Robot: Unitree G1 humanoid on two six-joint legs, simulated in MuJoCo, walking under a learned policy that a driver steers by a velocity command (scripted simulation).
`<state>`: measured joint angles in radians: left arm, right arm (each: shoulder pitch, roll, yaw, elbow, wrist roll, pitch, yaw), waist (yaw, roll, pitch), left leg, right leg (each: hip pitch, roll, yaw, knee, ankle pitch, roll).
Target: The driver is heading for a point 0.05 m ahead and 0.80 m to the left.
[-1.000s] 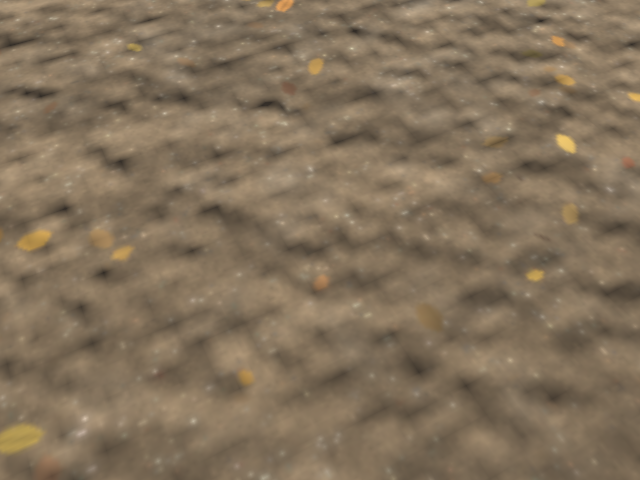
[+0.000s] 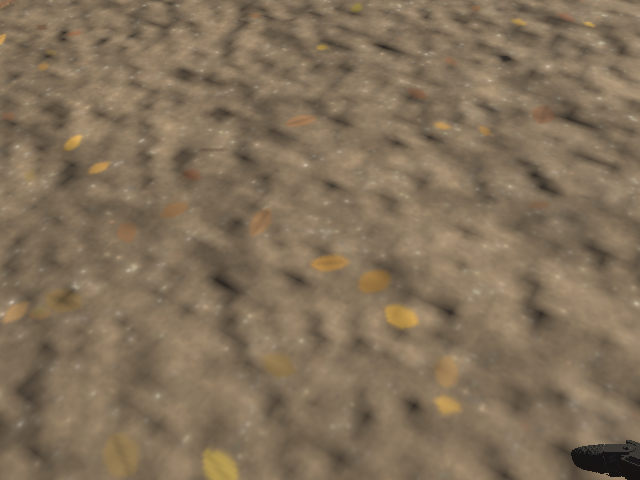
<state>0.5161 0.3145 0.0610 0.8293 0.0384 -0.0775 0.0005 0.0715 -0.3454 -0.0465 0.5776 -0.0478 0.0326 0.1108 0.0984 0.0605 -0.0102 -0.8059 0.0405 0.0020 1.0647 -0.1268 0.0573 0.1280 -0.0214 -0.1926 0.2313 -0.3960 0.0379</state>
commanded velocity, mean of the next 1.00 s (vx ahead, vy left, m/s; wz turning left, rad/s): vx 0.65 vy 0.00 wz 0.54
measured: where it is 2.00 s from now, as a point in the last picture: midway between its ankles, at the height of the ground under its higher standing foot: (181, 274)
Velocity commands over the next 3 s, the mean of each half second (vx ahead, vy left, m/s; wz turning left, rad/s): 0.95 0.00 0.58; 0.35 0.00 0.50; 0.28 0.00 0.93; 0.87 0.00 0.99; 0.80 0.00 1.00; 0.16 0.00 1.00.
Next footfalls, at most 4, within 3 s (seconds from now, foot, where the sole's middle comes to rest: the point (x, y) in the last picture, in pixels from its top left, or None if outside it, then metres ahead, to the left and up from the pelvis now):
0.14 left None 0.26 0.09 -0.76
0.56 right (350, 356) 0.77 0.07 -0.76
0.98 left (237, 311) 0.87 0.36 -0.76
1.36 right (304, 269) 1.01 0.21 -0.76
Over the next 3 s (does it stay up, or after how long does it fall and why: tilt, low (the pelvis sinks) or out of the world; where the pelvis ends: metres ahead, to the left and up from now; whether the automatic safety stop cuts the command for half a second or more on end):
stays up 0.82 1.27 0.01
